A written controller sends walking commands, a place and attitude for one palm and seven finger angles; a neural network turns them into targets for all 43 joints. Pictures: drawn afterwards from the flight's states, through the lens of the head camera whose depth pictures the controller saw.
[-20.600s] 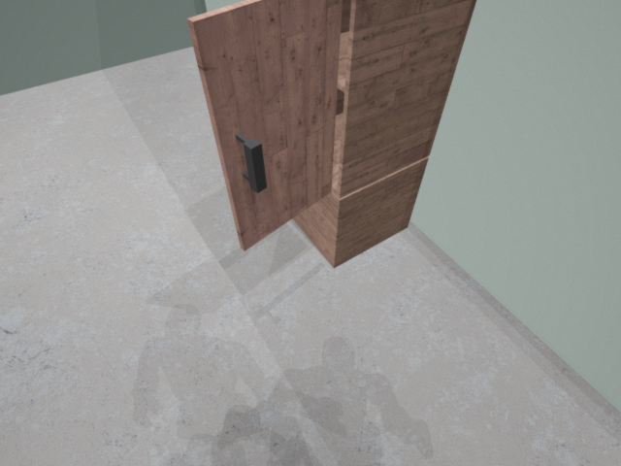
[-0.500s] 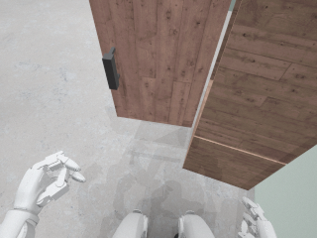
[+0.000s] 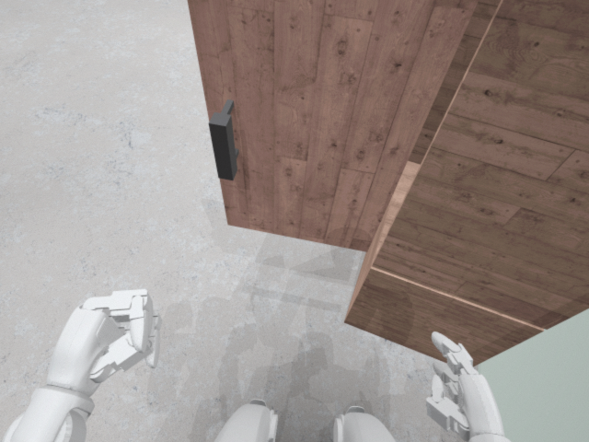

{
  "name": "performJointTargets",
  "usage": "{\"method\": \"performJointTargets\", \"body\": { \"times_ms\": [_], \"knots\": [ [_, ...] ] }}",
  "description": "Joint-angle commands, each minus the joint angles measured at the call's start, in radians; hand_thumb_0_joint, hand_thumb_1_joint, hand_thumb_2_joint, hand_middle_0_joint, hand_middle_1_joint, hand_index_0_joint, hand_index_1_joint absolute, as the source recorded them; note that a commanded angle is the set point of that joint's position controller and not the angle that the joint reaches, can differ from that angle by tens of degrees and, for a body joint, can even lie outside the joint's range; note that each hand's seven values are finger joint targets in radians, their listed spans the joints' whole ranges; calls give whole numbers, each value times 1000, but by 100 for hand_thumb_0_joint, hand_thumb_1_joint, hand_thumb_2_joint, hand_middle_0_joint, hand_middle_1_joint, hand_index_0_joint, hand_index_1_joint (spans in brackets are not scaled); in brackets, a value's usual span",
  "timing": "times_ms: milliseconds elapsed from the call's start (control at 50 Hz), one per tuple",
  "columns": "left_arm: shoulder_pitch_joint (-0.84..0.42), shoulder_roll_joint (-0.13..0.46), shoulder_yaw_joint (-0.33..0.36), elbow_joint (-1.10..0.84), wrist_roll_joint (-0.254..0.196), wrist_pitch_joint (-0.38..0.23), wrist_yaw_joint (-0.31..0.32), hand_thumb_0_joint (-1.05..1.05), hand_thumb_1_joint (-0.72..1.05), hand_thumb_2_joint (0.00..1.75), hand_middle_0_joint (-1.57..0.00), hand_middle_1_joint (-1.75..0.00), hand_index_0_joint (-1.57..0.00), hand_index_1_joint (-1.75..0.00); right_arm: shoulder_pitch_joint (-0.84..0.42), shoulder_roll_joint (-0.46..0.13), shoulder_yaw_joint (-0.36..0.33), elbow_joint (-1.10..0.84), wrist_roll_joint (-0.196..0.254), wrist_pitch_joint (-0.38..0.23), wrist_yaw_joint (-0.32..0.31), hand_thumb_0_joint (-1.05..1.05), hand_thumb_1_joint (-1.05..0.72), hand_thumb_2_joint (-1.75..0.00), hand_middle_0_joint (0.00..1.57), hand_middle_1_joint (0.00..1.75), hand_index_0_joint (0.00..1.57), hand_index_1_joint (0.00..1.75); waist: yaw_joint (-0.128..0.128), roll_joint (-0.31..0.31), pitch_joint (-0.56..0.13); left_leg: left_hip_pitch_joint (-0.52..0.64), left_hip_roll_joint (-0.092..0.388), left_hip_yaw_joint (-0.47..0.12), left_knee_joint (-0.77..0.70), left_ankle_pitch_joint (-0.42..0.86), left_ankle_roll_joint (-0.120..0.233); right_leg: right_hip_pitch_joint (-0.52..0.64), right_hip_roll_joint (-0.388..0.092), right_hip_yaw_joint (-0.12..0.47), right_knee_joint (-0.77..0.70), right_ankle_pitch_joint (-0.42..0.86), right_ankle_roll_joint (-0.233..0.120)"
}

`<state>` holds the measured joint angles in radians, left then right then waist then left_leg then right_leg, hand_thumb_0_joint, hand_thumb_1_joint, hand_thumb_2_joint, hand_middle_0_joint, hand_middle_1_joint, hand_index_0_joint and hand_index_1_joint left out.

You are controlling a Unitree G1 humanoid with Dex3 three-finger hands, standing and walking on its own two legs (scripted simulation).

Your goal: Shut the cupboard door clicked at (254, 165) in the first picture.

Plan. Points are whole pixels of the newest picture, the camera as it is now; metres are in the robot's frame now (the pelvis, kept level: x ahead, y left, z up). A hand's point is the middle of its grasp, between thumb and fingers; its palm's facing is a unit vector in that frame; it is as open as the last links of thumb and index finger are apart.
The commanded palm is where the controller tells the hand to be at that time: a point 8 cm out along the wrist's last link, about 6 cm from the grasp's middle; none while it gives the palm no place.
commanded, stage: raise the hand and make a fist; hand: left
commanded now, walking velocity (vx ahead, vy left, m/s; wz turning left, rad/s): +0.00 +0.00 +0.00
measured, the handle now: (228, 139) +0.56 +0.16 +0.05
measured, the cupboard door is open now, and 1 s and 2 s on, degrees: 100 100 100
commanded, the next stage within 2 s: bring the fist close to the handle in 0.46 s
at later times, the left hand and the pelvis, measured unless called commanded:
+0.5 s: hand (185, 341) +0.23 +0.15 +0.05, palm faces -0.14 -0.99 -0.03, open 3.1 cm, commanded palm +0.21 +0.21 +0.05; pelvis +0.01 -0.03 +0.00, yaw +0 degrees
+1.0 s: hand (202, 264) +0.32 +0.15 +0.06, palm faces -0.14 -0.99 -0.02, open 3.1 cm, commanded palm +0.30 +0.20 +0.05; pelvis +0.01 -0.02 +0.00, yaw -1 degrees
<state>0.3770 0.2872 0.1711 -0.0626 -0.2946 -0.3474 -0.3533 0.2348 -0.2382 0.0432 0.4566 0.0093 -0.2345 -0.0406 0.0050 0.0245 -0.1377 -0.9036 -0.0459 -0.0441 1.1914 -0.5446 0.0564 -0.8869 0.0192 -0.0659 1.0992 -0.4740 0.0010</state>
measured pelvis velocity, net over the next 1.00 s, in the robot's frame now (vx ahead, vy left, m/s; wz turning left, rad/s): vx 0.01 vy -0.02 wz -0.01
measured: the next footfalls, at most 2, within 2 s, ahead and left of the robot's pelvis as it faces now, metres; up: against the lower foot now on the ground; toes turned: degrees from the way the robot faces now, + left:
none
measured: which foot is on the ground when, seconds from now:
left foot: down 0.00-1.00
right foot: down 0.00-1.00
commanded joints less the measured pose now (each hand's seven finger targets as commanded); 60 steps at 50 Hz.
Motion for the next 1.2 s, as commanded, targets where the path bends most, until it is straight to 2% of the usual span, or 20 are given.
{"method": "performJointTargets", "body": {
  "times_ms": [0,80,100,180,260,340,440,480,540,580,640,740,820,880,920,940,1020,1080,1120,1180],
  "knots": [
    [-25,96,56,-174,-12,-61,2,0,90,90,-130,-150,-130,-150,-3,-148,-77,-136,10,-31,-4,0,-90,-90,20,30,20,30,-15,93,-225,219,49,-83,-229,385,-94,93,18,-26,-84,167,-37],
    [-16,116,54,-156,-8,-13,-17,0,90,90,-130,-150,-130,-150,-6,-152,-81,-151,20,-20,-11,0,-90,-90,20,30,20,30,-17,52,-220,177,42,-66,-229,315,-71,135,20,-10,-112,159,-38],
    [-19,119,59,-180,-13,-12,-21,0,90,90,-130,-150,-130,-150,-7,-148,-81,-155,20,-19,-11,0,-90,-90,20,30,20,30,-15,56,-249,180,38,-55,-225,329,-67,162,14,-5,-117,179,-36],
    [-34,155,121,-204,-41,-41,0,0,90,90,-130,-150,-130,-150,-16,-136,-77,-155,16,-17,-21,0,-90,-90,20,30,20,30,-2,19,-255,134,32,-33,-199,309,-50,205,17,16,-121,185,-36],
    [-29,121,95,-196,-38,-92,20,0,90,90,-130,-150,-130,-150,-20,-127,-74,-142,15,-23,-19,0,-90,-90,20,30,20,30,-11,52,-238,121,32,-23,-191,286,-48,180,9,24,-117,164,-33],
    [-21,98,52,-136,-29,-79,0,0,90,90,-130,-150,-130,-150,-13,-133,-78,-142,20,-17,-18,0,-90,-90,20,30,20,30,-31,4,-209,72,31,-10,-174,231,-35,188,1,57,-152,116,-24],
    [-17,132,75,-178,-30,-68,-12,0,90,90,-130,-150,-130,-150,-14,-128,-79,-155,25,-10,-21,0,-90,-90,20,30,20,30,-15,36,-251,89,30,0,-175,259,-30,237,-6,80,-162,148,-23],
    [-37,154,100,-187,-37,-74,1,0,90,90,-130,-150,-130,-150,-19,-127,-75,-154,22,-5,-25,0,-90,-90,20,30,20,30,-13,37,-224,77,29,-5,-174,254,-31,233,2,78,-156,136,-29],
    [-27,120,91,-164,-40,-92,19,0,90,90,-130,-150,-130,-150,-21,-117,-75,-154,22,-1,-25,0,-90,-90,20,30,20,30,-16,13,-192,60,28,2,-174,218,-32,217,-3,84,-172,90,-22],
    [-128,139,90,-137,-34,-100,28,0,90,90,-130,-150,-130,-150,-17,-128,-68,-138,18,2,-30,0,-90,-90,20,30,20,30,-35,23,-165,37,32,-2,-156,193,-30,176,2,85,-162,54,-26],
    [-250,114,51,-64,-17,-109,19,0,90,90,-130,-150,-130,-150,-12,-137,-67,-118,21,-3,-34,0,-90,-90,20,30,20,30,-62,-3,-161,20,33,-3,-144,144,-26,131,-3,94,-173,-12,-18],
    [-380,149,60,-26,-19,-72,-16,0,90,90,-130,-150,-130,-150,-5,-146,-68,-103,30,-5,-42,0,-90,-90,20,30,20,30,-49,28,-269,64,32,-2,-160,194,-20,197,-7,96,-168,67,-19],
    [-477,197,114,14,-19,-37,-4,0,90,90,-130,-150,-130,-150,-3,-146,-64,-88,30,6,-42,0,-90,-90,20,30,20,30,-33,59,-316,107,34,-4,-184,259,-27,224,-3,75,-145,162,-23],
    [-467,162,104,75,-20,-18,18,0,90,90,-130,-150,-130,-150,9,-142,-63,-90,26,17,-32,0,-90,-90,20,30,20,30,-22,50,-311,124,34,-10,-204,306,-36,233,3,52,-129,218,-29],
    [-475,154,107,113,-10,-11,30,0,90,90,-130,-150,-130,-150,17,-144,-68,-85,27,29,-25,0,-90,-90,20,30,20,30,-23,36,-314,131,36,-4,-212,333,-41,237,-1,48,-128,257,-24],
    [-502,125,70,127,-1,-10,34,0,90,90,-130,-150,-130,-150,22,-144,-67,-85,26,33,-21,0,-90,-90,20,30,20,30,-37,20,-299,129,36,-7,-216,332,-41,226,-2,43,-129,258,-23],
    [-584,124,66,205,17,-16,41,0,90,90,-130,-150,-130,-150,36,-152,-74,-76,24,54,-14,0,-90,-90,20,30,20,30,-48,-8,-276,118,39,-3,-221,308,-41,205,-4,45,-137,243,-22],
    [-717,132,55,220,27,-41,48,0,90,90,-130,-150,-130,-150,38,-156,-73,-65,23,63,-16,0,-90,-90,20,30,20,30,-60,20,-282,128,39,-8,-218,291,-40,181,-2,47,-131,220,-28],
    [-814,156,77,263,32,-57,53,0,90,90,-130,-150,-130,-150,40,-157,-74,-45,22,68,-19,0,-90,-90,20,30,20,30,-69,3,-287,129,42,-10,-221,264,-40,169,-3,52,-139,193,-26],
    [-940,170,74,271,42,-89,63,0,90,90,-130,-150,-130,-150,46,-158,-73,-27,21,70,-22,0,-90,-90,20,30,20,30,-71,76,-336,182,44,-24,-221,292,-48,142,-1,44,-119,194,-35]
  ]
}}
